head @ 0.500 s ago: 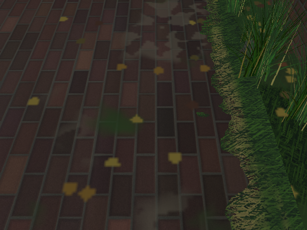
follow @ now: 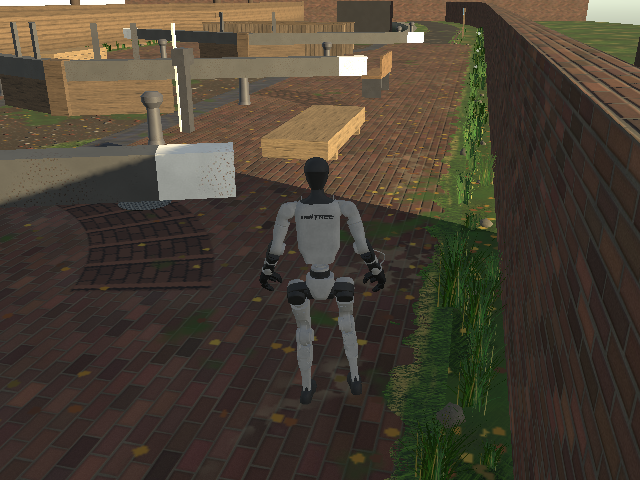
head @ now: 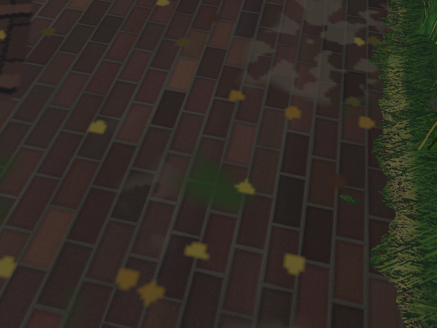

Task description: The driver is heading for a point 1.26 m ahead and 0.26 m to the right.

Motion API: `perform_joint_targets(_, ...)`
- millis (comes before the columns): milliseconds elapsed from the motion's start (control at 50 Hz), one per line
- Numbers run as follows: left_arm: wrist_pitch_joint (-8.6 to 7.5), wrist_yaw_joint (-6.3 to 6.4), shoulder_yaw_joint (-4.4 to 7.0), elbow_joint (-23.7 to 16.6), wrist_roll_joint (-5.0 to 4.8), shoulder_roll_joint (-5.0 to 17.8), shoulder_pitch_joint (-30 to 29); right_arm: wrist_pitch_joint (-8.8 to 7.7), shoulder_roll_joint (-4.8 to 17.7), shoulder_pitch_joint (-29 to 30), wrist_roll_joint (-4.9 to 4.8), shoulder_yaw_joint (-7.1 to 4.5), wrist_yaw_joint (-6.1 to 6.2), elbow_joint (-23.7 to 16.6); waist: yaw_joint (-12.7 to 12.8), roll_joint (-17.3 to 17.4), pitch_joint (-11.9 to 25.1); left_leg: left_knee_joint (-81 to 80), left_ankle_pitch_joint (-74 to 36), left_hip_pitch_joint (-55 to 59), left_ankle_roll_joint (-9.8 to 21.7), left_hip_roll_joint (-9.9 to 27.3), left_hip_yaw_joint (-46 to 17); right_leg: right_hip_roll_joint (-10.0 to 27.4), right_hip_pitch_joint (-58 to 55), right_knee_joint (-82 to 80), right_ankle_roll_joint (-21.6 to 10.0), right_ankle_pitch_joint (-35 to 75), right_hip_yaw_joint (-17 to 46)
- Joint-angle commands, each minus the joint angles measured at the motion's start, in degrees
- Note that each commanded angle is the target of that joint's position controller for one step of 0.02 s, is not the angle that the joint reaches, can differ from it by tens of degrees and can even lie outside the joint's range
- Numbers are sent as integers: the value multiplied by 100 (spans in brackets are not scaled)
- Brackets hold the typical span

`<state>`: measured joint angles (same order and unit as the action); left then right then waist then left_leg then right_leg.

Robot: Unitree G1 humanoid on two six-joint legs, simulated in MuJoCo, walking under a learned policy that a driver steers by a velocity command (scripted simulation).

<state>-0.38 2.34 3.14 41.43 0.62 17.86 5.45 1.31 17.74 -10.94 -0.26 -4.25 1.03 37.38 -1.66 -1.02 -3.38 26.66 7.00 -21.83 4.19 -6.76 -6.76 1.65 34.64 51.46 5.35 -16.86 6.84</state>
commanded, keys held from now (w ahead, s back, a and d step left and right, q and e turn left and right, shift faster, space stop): no key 0.10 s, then e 0.86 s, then no key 0.04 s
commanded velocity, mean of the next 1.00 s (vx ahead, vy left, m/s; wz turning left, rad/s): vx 0.02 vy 0.00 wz -0.27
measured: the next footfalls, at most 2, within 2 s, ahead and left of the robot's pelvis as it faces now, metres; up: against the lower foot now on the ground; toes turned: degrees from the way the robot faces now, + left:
right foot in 0.14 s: +0.12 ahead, -0.16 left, +0.00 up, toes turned +7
right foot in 0.80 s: +0.07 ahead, -0.20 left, +0.00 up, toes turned -16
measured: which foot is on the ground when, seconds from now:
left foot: down 0.00-0.80, up 0.82-1.00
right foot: up 0.00-0.12, down 0.14-0.52, up 0.54-0.78, down 0.80-1.00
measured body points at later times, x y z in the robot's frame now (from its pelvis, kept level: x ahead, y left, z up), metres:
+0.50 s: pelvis +0.06 -0.04 -0.01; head +0.08 -0.04 +0.44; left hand +0.24 +0.22 -0.10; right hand +0.18 -0.34 -0.10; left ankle +0.07 +0.07 -0.74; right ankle +0.08 -0.16 -0.74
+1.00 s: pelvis +0.05 -0.10 +0.00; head +0.08 -0.14 +0.45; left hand +0.28 +0.11 -0.07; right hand +0.10 -0.43 -0.11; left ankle +0.09 +0.05 -0.65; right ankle +0.04 -0.19 -0.74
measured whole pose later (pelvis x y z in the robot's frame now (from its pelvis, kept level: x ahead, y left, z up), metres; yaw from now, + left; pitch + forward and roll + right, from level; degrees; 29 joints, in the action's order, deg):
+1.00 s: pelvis +0.05 -0.10 +0.00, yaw -21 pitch +2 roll +2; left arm 1.2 0.6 3.2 35.1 -0.2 17.0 11.7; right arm 1.3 18.5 -6.2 0.3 -5.2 2.4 40.3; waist 0.8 1.6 -3.3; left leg 63.2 23.1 -30.9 -4.5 -0.2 -2.8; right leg -3.0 17.7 27.9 -3.4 -12.1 4.2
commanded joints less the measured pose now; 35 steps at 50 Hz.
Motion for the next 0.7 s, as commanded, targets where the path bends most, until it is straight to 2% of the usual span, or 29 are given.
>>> perform_joint_targets(20,-34,-21,115,-265,-35,450,225,1,874,275,17,-233,85,-477,126,850,1029,-713,81,520,842,1365,-1493,-96,-645,-515,16,262,-86)
perform_joint_targets(80,-116,-92,113,-311,-45,463,172,33,762,157,44,-175,41,-416,25,976,1030,-385,-485,683,844,1457,-1689,-128,-1058,-1079,-82,12,-184)
perform_joint_targets(100,-150,-122,113,-314,-46,443,219,41,711,161,33,-142,28,-404,63,977,1038,-230,-762,765,806,1458,-1752,-145,-1258,-1449,-157,54,-232)
perform_joint_targets(120,-187,-162,99,-251,-35,371,419,50,574,248,18,-72,26,-393,218,931,1068,-41,-890,771,676,1401,-1661,-104,-1666,-2134,-271,506,-311)
perform_joint_targets(140,-223,-199,75,-229,31,345,501,40,326,87,24,24,26,-309,266,781,1027,103,-586,614,394,1213,-1504,119,-2216,-2944,-432,1383,-166)
perform_joint_targets(160,-234,-202,85,-299,163,638,399,4,7,-319,161,132,19,-217,-41,-89,1108,768,500,426,2,727,-925,998,-2632,-3233,-745,2350,789)
perform_joint_targets(180,-207,-198,25,-296,270,598,-94,-37,69,-766,167,92,-7,-164,-600,-1062,862,687,1760,348,-291,324,-330,1437,-2235,-3096,-1463,2895,1339)
perform_joint_targets(200,-205,-228,-69,-354,198,185,-269,-65,320,-555,276,70,4,-92,-410,-911,813,348,1358,860,-481,612,-262,1273,-1816,-3182,-1568,2140,1336)
perform_joint_targets(220,-204,-270,-56,-308,120,211,-152,-70,428,-215,260,23,-2,-73,-215,-715,735,124,881,1083,-485,554,-221,812,-1778,-3120,-1257,1401,960)
perform_joint_targets(240,-204,-296,9,-238,39,456,17,-42,420,61,253,9,6,-61,-58,-614,664,140,611,1240,-468,521,-152,586,-1676,-3104,-1036,845,795)
perform_joint_targets(280,-213,-291,67,-262,-32,765,48,16,478,209,205,-17,19,-147,-27,-730,345,179,504,1182,-381,567,-73,548,-1440,-3198,-977,568,931)
perform_joint_targets(320,-178,-252,94,-332,-79,777,67,-23,461,122,166,-36,55,-94,-4,-700,365,267,530,1033,-356,530,94,526,-1621,-3053,-1061,920,1046)
perform_joint_targets(400,-32,-161,182,-482,-172,820,188,-107,356,87,111,-104,91,-62,122,-500,669,462,408,859,-418,489,299,518,-1970,-2631,-1338,1838,1395)
perform_joint_targets(460,80,-141,218,-655,-190,780,122,-126,371,17,82,-179,76,-58,131,-243,785,356,190,1097,-301,627,260,309,-1724,-2345,-1272,1828,1404)
perform_joint_targets(500,119,-157,215,-762,-202,694,100,-112,530,-69,94,-255,78,-56,140,291,774,-21,-178,1446,-3,1079,-131,-73,-1216,-1828,-989,1275,944)
perform_joint_targets(520,135,-175,201,-778,-195,620,156,-102,643,-156,123,-292,93,-54,121,694,720,-276,-655,1697,338,1618,-615,-355,-767,-1315,-767,677,513)
perform_joint_targets(540,144,-202,199,-783,-167,551,277,-113,737,-156,143,-309,113,-63,146,1205,734,-495,-1374,1863,820,2400,-1254,-544,-415,-582,-576,-449,22)
perform_joint_targets(560,152,-224,269,-805,-143,703,225,-147,677,-119,148,-273,152,-148,44,1285,756,-589,-2112,1866,1278,3020,-1679,-397,-107,646,-431,-1792,-151)
perform_joint_targets(580,175,-240,354,-805,-157,845,218,-179,642,-64,137,-235,179,-205,64,827,691,-578,-2459,1761,1398,3137,-1590,-231,54,1483,-321,-1970,-114)
perform_joint_targets(600,224,-246,351,-776,-197,750,278,-191,645,156,90,-226,193,-236,189,536,590,-535,-2293,1685,1184,2899,-1146,-63,84,1505,-264,-1747,-85)
perform_joint_targets(620,265,-250,289,-782,-208,572,248,-187,724,291,42,-251,187,-214,200,537,463,-546,-2119,1676,953,2621,-718,50,119,1130,-216,-1406,-185)
perform_joint_targets(660,288,-294,201,-867,-207,373,109,-110,862,305,45,-298,183,-169,72,764,481,-520,-2223,1610,788,2280,-67,84,-252,509,-136,-997,-547)
perform_joint_targets(700,287,-380,186,-974,-234,371,81,-30,915,313,37,-327,162,-159,12,1011,663,-437,-2279,1508,717,2184,352,36,-885,-272,-173,-790,-815)
Velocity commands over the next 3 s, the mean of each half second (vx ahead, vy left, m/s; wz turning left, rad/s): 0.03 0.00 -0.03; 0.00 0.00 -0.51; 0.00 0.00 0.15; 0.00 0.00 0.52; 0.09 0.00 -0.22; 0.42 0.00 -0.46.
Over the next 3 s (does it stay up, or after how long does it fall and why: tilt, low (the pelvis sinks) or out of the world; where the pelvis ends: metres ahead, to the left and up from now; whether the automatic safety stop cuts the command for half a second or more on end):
stays up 0.31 -0.20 0.01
